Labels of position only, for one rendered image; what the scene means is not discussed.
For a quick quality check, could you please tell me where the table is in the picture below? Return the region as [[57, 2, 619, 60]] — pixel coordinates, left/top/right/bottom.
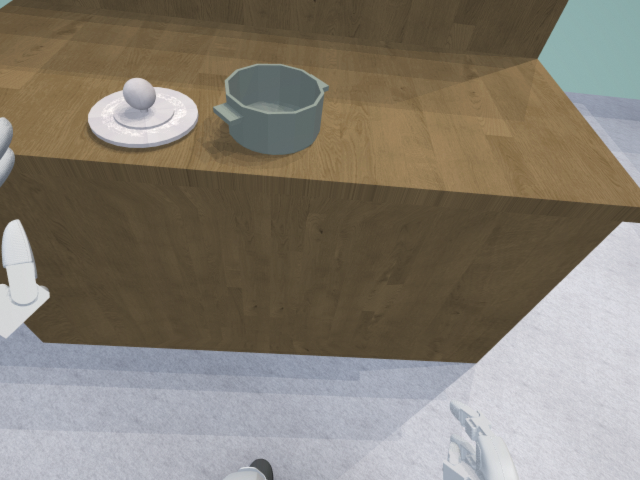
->
[[0, 0, 640, 363]]

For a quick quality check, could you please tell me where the pot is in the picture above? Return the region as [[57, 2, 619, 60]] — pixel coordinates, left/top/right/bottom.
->
[[213, 64, 329, 155]]

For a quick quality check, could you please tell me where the lid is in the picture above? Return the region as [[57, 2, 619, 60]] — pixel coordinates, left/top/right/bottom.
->
[[88, 87, 199, 148]]

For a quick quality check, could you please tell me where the knob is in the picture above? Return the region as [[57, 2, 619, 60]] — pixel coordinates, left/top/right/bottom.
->
[[123, 78, 156, 110]]

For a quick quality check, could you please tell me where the left robot hand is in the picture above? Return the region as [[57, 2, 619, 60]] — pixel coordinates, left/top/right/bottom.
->
[[0, 117, 50, 338]]

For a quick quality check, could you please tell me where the robot left shin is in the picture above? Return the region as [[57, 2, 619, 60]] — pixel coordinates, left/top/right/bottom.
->
[[238, 467, 266, 479]]

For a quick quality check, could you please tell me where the right robot hand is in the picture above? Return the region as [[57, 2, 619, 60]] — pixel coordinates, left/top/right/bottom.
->
[[443, 400, 519, 480]]

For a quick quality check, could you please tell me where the left robot foot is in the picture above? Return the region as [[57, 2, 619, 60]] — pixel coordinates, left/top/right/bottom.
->
[[250, 459, 273, 480]]

